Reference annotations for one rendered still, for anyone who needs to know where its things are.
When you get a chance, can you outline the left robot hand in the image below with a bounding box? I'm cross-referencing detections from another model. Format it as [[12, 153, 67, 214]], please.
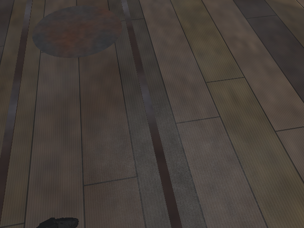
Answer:
[[36, 218, 79, 228]]

